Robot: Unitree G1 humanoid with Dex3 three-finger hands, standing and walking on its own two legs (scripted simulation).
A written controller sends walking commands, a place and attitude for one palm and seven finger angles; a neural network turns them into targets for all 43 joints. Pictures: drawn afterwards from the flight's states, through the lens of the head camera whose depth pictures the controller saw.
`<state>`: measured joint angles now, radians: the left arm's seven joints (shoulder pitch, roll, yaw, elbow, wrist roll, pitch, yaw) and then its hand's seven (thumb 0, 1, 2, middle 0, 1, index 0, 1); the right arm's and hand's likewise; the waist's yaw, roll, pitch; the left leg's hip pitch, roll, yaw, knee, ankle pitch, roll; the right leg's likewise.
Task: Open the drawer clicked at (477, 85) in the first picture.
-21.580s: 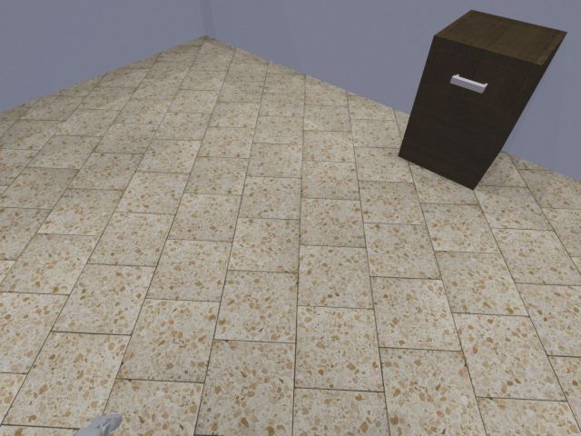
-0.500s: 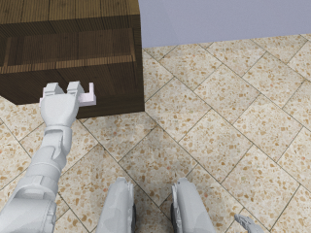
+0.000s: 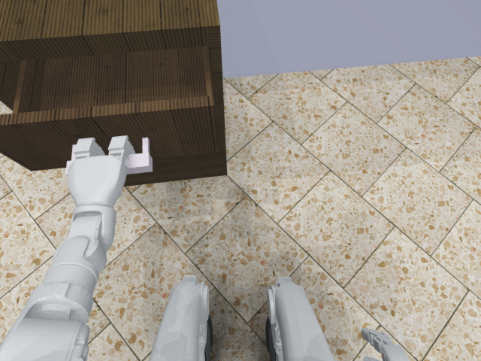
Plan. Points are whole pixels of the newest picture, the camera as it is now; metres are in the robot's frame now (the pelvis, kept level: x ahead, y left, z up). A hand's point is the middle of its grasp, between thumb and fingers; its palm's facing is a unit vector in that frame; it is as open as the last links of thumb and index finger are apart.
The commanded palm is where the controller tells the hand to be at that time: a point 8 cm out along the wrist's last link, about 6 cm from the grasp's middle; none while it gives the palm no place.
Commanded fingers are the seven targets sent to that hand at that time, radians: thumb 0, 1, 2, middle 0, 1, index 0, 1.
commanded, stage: pull the drawer open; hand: left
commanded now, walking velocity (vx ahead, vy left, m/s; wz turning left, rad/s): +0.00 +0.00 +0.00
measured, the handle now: (111, 156) +0.46 +0.24 -0.06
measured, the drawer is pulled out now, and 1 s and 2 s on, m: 0.12 0.14 0.18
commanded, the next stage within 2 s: none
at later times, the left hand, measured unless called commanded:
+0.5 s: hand (113, 192) +0.40 +0.24 -0.08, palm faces -0.05 -0.05 -1.00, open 6.0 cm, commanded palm +0.36 +0.23 -0.04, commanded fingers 0.00 0.90 0.90 -0.40 -1.35 -0.40 -1.35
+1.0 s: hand (113, 196) +0.39 +0.24 -0.08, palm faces -0.04 -0.06 -1.00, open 6.0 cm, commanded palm +0.35 +0.23 -0.04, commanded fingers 0.00 0.90 0.90 -0.40 -1.35 -0.40 -1.35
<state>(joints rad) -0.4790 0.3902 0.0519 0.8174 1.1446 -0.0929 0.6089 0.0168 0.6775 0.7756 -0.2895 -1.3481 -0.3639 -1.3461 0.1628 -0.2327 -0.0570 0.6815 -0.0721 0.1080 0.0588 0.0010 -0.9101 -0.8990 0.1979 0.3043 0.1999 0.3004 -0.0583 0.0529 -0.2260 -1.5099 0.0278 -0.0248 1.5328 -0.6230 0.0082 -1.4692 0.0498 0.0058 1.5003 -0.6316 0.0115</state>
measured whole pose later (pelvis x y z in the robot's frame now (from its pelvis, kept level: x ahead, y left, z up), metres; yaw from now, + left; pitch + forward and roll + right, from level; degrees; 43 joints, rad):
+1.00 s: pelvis +0.01 +0.00 +0.01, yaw +0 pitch +34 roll -2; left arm -0.37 0.36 0.04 0.71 1.15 -0.07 0.61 0.02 0.68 0.75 -0.28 -1.35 -0.37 -1.35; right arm 0.14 -0.23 -0.06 0.66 -0.07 0.11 0.05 0.00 -0.91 -0.90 0.20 0.30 0.20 0.30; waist -0.05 0.04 -0.23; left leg -1.47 0.03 -0.02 1.52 -0.63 0.01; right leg -1.44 0.05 0.01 1.49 -0.64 0.01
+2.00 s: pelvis +0.00 +0.00 +0.01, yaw +0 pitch +32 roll -2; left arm -0.24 0.33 0.01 0.62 1.15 -0.06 0.63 0.02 0.67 0.76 -0.29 -1.35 -0.38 -1.35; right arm 0.12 -0.23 -0.06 0.65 -0.07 0.10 0.05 0.00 -0.91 -0.90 0.20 0.30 0.20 0.30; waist -0.03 0.04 -0.23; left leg -1.46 0.03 -0.02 1.52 -0.62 0.00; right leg -1.43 0.05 0.01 1.49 -0.63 0.01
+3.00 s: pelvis +0.01 -0.01 +0.01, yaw +0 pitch +32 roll -2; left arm -0.11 0.30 -0.02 0.51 1.15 -0.03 0.64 0.03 0.68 0.73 -0.29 -1.35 -0.38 -1.35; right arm 0.10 -0.22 -0.05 0.63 -0.08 0.10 0.05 0.00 -0.91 -0.90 0.20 0.30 0.20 0.30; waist -0.01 0.03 -0.24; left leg -1.43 0.03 -0.03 1.50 -0.64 0.00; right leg -1.40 0.05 0.01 1.48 -0.65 0.00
